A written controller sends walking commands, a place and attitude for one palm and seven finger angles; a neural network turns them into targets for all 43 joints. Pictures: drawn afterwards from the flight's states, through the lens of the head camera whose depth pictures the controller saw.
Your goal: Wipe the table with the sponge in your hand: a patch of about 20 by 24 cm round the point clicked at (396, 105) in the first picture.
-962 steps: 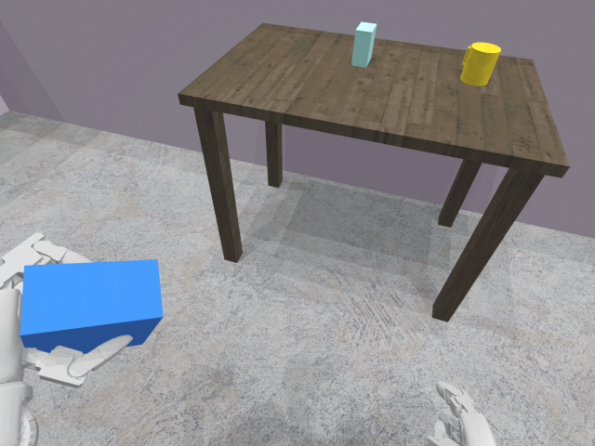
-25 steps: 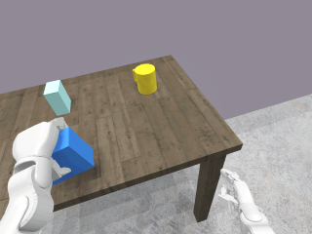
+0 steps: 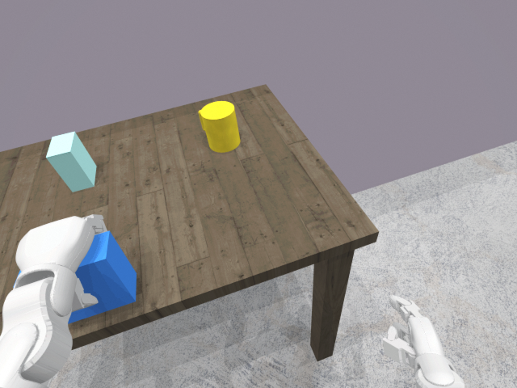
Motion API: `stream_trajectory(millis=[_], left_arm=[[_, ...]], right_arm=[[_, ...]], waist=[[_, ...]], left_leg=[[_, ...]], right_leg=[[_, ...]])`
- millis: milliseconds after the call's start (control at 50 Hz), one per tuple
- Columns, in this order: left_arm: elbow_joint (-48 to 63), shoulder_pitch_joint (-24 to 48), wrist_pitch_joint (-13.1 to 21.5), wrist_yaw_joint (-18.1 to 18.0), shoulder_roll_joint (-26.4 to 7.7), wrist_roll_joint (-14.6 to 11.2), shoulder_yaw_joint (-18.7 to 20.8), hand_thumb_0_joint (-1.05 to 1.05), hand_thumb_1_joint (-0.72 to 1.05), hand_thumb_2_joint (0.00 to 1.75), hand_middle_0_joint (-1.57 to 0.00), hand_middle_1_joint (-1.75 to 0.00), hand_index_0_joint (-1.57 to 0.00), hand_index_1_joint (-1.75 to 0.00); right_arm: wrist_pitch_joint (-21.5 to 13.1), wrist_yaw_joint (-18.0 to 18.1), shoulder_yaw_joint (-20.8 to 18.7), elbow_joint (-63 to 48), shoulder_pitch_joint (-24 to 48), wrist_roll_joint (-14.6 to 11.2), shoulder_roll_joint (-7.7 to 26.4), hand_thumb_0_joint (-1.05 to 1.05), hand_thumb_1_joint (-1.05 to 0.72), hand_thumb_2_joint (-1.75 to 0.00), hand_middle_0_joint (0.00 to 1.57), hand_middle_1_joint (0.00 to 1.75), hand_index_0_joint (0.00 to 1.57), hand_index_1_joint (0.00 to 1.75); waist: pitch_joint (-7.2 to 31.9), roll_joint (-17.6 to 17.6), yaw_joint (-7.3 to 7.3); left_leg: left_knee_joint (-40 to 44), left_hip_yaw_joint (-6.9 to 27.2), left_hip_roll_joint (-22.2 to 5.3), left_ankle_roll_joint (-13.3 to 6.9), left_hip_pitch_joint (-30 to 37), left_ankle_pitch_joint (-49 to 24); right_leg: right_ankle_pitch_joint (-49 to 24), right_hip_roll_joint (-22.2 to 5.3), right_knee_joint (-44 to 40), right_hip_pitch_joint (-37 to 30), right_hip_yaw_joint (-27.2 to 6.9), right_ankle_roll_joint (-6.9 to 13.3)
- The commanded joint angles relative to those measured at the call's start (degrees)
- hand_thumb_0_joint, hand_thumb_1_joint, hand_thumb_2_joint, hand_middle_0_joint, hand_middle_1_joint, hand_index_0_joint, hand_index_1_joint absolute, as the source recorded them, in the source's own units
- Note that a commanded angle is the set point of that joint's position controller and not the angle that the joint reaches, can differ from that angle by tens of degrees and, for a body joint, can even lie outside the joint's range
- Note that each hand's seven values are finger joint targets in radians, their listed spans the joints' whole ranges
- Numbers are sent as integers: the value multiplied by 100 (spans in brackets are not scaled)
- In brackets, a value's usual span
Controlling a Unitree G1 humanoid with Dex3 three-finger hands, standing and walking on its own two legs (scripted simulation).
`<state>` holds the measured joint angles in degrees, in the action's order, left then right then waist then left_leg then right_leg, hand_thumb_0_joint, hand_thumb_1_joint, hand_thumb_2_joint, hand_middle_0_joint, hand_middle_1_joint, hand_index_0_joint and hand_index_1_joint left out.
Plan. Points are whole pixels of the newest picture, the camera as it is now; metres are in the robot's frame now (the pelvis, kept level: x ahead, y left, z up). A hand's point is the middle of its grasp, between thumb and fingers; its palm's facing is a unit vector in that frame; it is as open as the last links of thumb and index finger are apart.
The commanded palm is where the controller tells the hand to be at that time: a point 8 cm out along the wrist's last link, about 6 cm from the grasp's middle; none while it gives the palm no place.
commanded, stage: move the sponge above the wiping area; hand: left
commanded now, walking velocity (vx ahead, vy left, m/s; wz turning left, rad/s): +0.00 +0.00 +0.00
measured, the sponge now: (88, 285) +0.22 +0.31 +0.06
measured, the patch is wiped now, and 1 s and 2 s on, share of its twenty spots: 0.00 0.00 0.00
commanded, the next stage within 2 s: none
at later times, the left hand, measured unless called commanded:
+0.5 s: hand (77, 267) +0.22 +0.30 +0.11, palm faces +0.01 -0.05 -1.00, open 9.9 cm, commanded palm +0.20 +0.31 +0.19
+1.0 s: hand (72, 238) +0.25 +0.31 +0.14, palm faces +0.16 -0.04 -0.99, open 9.9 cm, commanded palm +0.20 +0.31 +0.20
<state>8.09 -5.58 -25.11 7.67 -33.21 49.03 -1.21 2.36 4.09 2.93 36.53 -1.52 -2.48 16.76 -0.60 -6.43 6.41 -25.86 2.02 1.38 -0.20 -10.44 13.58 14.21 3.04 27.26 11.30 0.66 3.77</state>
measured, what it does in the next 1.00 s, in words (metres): stands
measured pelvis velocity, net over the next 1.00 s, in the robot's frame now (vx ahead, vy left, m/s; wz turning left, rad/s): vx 0.00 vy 0.02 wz -0.02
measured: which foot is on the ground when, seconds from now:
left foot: down 0.00-1.00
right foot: down 0.00-1.00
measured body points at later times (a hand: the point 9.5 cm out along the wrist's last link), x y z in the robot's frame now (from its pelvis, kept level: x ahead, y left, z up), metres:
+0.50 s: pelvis +0.00 +0.00 +0.00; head -0.01 -0.05 +0.44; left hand +0.22 +0.30 +0.17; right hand +0.24 -0.22 -0.09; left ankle +0.00 +0.12 -0.74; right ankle +0.01 -0.08 -0.74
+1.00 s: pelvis +0.00 +0.02 +0.00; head -0.02 -0.02 +0.45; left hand +0.24 +0.30 +0.20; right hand +0.25 -0.17 -0.08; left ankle +0.00 +0.12 -0.74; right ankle +0.01 -0.08 -0.74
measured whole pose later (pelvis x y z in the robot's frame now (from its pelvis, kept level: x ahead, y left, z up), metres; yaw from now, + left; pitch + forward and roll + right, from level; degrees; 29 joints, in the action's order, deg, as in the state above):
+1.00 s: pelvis +0.00 +0.02 +0.00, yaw -1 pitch -3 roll +0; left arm 11.5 -3.0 -19.9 0.0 -31.7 49.8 -1.2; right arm 1.8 2.5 3.0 37.7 -1.3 -2.1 13.5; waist 0.8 -5.7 7.6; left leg -24.8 0.6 2.3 -1.5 -8.8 13.0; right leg 13.0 2.2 25.6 9.6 -0.9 2.3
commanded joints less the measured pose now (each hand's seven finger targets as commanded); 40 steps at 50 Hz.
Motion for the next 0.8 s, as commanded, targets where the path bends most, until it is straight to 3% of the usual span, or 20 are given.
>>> stream_trajectory(millis=[0,40,60,100,140,160,240,260,320,340,380,440,500,540,580,640,680,740,760,780], left_arm=[[1317,1865,963,-636,-1856,269,1364,0,10,130,-120,-160,-120,-160],[1023,1766,1088,-861,-2230,262,1839,0,10,130,-120,-160,-120,-160],[868,1931,1100,-951,-1980,228,1682,0,10,130,-120,-160,-120,-160],[519,1769,1014,-1069,-1924,95,1739,0,10,130,-120,-160,-120,-160],[148,1610,814,-1086,-2079,-32,1930,0,10,130,-120,-160,-120,-160],[93,1588,732,-1029,-1871,-83,1706,0,10,130,-120,-160,-120,-160],[321,1005,513,-675,-1615,-205,1410,0,10,130,-120,-160,-120,-160],[432,968,515,-569,-1460,-216,1186,0,10,130,-120,-160,-120,-160],[915,625,690,-400,-1557,-195,1243,0,10,130,-120,-160,-120,-160],[1255,637,780,-404,-1660,-206,1389,0,10,130,-120,-160,-120,-160],[1437,767,999,-537,-1854,-105,1579,0,10,130,-120,-160,-120,-160],[1735,1131,1165,-890,-2200,39,2019,0,10,130,-120,-160,-120,-160],[1225,1458,1017,-1214,-1778,73,1760,0,10,130,-120,-160,-120,-160],[883,1677,748,-1296,-1775,34,1735,0,10,130,-120,-160,-120,-160],[427,1953,489,-1204,-1485,-13,1281,0,10,130,-120,-160,-120,-160],[519,2067,201,-858,-1097,-5,697,0,10,130,-120,-160,-120,-160],[724,2006,200,-618,-791,17,232,0,10,130,-120,-160,-120,-160],[923,2138,251,-363,-996,211,268,0,10,130,-120,-160,-120,-160],[1016,2277,345,-354,-1011,275,259,0,10,130,-120,-160,-120,-160],[1063,2326,459,-415,-1269,369,510,0,10,130,-120,-160,-120,-160]], right_arm=[[-559,214,-218,-934,895,80,367,0,-90,-90,20,30,20,30],[-617,224,-260,-823,952,58,405,0,-90,-90,20,30,20,30],[-602,223,-294,-756,796,63,388,0,-90,-90,20,30,20,30],[-565,178,-357,-719,798,22,442,0,-90,-90,20,30,20,30],[-572,143,-336,-710,1069,-28,466,0,-90,-90,20,30,20,30],[-528,135,-362,-697,963,-22,500,0,-90,-90,20,30,20,30],[-563,62,-303,-908,1304,-93,459,0,-90,-90,20,30,20,30],[-542,70,-325,-906,1127,-54,505,0,-90,-90,20,30,20,30],[-551,40,-341,-1000,1017,-42,489,0,-90,-90,20,30,20,30],[-614,41,-276,-1120,1275,-53,407,0,-90,-90,20,30,20,30],[-603,77,-329,-1033,912,3,421,0,-90,-90,20,30,20,30],[-657,103,-291,-1030,1097,28,374,0,-90,-90,20,30,20,30],[-570,100,-372,-853,889,17,378,0,-90,-90,20,30,20,30],[-563,79,-315,-799,1204,-54,367,0,-90,-90,20,30,20,30],[-498,95,-316,-714,1116,-91,432,0,-90,-90,20,30,20,30],[-502,112,-212,-852,1553,-160,386,0,-90,-90,20,30,20,30],[-514,107,-227,-913,1346,-126,392,0,-90,-90,20,30,20,30],[-530,96,-145,-1005,1497,-103,349,0,-90,-90,20,30,20,30],[-520,108,-152,-982,1295,-55,361,0,-90,-90,20,30,20,30],[-512,96,-170,-936,1212,-35,360,0,-90,-90,20,30,20,30]], waist=[[1537,254,-6],[1303,-86,71],[1396,8,5],[1207,55,46],[968,48,109],[1084,212,52],[1144,326,71],[1221,375,9],[1294,685,6],[1338,619,62],[1390,703,39],[1206,224,171],[1077,40,107],[799,-107,127],[772,110,-5],[847,-10,-20],[1130,189,-65],[1170,379,-58],[1258,449,-66],[1335,395,-27]], left_leg=[[-57,-1,169,-324,509,-1335],[-79,59,178,-279,474,-1205],[-91,-28,140,-268,365,-1279],[-38,-16,136,-223,182,-1203],[-40,-7,130,-182,66,-1063],[-48,-67,114,-201,-36,-1072],[-81,-33,128,-236,-69,-1154],[-98,-80,91,-258,-89,-1160],[-135,-12,99,-316,-34,-1253],[-160,28,106,-316,92,-1270],[-131,-1,109,-335,122,-1268],[-48,118,116,-284,254,-1223],[76,74,70,-209,134,-983],[171,115,80,-161,92,-731],[271,29,56,-153,-25,-493],[384,84,104,-171,41,-396],[406,135,78,-206,119,-511],[429,210,69,-247,206,-451],[421,175,49,-260,201,-481],[454,224,40,-243,256,-571]], right_leg=[[-1159,-262,-569,-469,-582,-24],[-1021,-207,-687,-336,-950,89],[-1170,-285,-593,-451,-711,42],[-1140,-316,-621,-441,-695,14],[-1037,-339,-666,-438,-967,56],[-1111,-396,-592,-551,-750,-23],[-1336,-406,-477,-607,-790,-65],[-1418,-452,-419,-613,-617,-114],[-1629,-436,-339,-599,-559,-159],[-1593,-386,-371,-568,-768,-98],[-1407,-381,-363,-487,-561,-147],[-1064,-260,-487,-270,-768,4],[-637,-281,-561,-173,-517,0],[-287,-230,-670,-58,-684,69],[-88,-291,-704,-40,-431,-26],[-87,-266,-685,-101,-434,4],[-277,-301,-579,-233,-207,-47],[-185,-221,-592,-239,-366,-1],[-204,-261,-551,-270,-179,-36],[-244,-234,-538,-325,-218,-10]])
